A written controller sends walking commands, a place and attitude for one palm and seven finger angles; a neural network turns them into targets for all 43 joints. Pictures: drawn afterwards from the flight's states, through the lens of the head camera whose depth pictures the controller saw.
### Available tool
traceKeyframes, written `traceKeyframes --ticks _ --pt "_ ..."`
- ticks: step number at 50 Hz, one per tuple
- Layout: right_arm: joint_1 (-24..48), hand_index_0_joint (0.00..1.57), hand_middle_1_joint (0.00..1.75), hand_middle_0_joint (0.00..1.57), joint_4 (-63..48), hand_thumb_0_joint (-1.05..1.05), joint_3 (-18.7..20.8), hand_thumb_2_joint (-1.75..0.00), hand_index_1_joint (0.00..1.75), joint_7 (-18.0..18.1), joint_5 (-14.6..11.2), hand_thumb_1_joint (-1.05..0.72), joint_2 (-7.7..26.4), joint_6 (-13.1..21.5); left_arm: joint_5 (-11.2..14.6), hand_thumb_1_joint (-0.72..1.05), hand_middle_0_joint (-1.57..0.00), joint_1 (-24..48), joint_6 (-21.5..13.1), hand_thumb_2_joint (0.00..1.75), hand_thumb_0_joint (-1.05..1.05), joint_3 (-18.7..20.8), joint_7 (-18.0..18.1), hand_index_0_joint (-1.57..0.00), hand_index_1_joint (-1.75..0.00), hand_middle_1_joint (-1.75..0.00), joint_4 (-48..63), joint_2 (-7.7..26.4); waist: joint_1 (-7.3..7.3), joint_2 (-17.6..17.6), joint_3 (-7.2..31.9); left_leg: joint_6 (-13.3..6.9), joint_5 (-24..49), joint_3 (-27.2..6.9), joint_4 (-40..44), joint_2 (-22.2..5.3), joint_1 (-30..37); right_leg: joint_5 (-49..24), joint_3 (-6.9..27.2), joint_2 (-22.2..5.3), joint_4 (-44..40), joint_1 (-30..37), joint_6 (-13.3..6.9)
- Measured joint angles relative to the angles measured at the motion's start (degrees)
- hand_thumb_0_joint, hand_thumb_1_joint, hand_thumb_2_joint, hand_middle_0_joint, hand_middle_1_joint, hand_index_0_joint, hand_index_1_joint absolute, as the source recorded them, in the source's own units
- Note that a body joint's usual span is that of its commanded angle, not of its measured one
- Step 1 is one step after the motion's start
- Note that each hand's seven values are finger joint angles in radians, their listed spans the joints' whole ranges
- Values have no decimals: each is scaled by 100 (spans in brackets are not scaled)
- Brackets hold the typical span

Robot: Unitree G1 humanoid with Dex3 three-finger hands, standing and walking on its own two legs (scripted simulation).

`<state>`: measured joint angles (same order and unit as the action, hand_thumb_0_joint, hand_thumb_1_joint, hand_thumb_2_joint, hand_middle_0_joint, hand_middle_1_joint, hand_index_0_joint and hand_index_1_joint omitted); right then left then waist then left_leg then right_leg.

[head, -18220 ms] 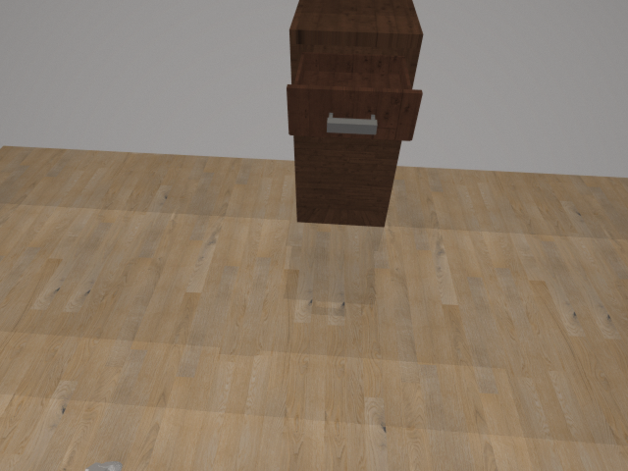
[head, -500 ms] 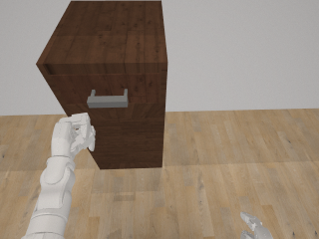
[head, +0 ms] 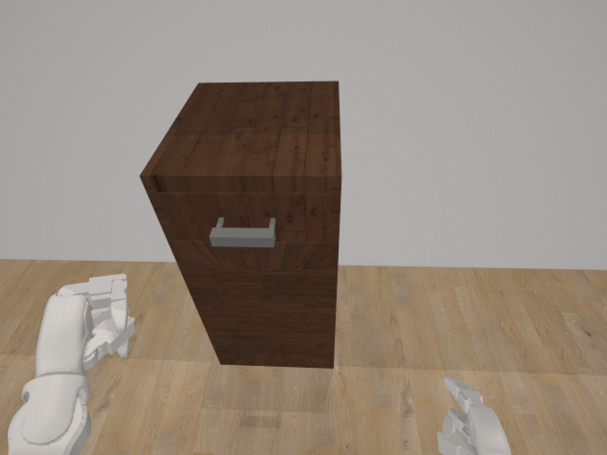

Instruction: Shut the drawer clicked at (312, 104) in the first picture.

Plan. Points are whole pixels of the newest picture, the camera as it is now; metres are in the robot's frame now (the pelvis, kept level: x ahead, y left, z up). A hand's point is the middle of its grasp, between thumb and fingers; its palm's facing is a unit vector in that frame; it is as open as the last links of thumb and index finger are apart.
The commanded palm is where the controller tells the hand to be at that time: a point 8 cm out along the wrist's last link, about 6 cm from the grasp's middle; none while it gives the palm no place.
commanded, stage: draw the hand back to the body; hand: left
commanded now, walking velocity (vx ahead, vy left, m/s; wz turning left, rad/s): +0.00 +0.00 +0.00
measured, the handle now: (244, 229) +0.56 +0.19 -0.06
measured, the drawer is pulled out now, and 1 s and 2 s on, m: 0.00 0.00 0.00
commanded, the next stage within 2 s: step back with the hand held close in 0.38 s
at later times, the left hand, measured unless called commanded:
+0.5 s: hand (71, 358) +0.16 +0.24 +0.16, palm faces +0.41 -0.84 -0.37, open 3.3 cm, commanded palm +0.11 +0.28 +0.18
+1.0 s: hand (29, 380) +0.14 +0.26 +0.16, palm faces +0.33 -0.80 -0.50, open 3.2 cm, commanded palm +0.08 +0.30 +0.18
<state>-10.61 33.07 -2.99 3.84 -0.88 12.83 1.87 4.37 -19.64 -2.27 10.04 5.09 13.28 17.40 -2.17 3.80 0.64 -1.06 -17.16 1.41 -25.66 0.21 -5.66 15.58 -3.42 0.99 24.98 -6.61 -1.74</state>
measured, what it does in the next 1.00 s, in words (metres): shifts its weight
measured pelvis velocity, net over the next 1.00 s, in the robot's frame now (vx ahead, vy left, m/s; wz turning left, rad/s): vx -0.05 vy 0.03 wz -0.01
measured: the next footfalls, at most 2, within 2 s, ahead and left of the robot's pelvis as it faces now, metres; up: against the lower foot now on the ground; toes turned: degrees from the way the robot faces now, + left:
left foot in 1.82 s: -0.10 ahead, +0.12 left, +0.00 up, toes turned +1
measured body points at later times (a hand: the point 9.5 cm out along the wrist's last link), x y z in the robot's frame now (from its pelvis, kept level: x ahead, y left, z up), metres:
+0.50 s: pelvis -0.02 +0.00 +0.00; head -0.05 -0.03 +0.45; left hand +0.14 +0.28 +0.18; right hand +0.17 -0.22 -0.08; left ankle -0.03 +0.11 -0.74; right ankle -0.02 -0.10 -0.74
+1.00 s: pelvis -0.05 +0.03 +0.00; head -0.04 +0.02 +0.44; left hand +0.12 +0.30 +0.19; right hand +0.12 -0.22 -0.09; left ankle -0.03 +0.11 -0.74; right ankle -0.02 -0.10 -0.74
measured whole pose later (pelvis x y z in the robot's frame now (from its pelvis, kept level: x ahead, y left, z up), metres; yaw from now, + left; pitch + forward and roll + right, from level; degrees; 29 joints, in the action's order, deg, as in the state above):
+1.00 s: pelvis -0.05 +0.03 +0.00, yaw -1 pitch +0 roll +0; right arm -11.4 31.9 1.2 4.2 -0.1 12.4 1.8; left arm 1.9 -36.0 -11.7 21.7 7.2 31.9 22.6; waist 0.0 0.7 -1.5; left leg -3.4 -13.8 3.3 -29.2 2.1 -15.7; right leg 11.9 -1.8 -1.1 29.0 -17.2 0.4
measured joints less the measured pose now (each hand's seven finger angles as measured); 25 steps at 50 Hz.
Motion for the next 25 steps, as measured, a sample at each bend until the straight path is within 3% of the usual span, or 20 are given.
traceKeyframes --ticks 13,25 --pt "-216 21 30 20 200 2 181 -90 30 -19 9 -90 27 365 21 90 -140 -1192 -342 90 1 701 60 -140 -160 -160 1342 223 -93 96 16 8 6 3 -14 -37 125 -57 3 38 -75 161 -7" --pt "-204 21 30 20 265 2 189 -90 30 45 20 -90 -3 570 -41 89 -140 -1070 -400 90 1 567 98 -140 -160 -160 1169 59 -100 45 -76 -1 59 -5 -74 -21 84 -99 -9 18 -5 120 -7"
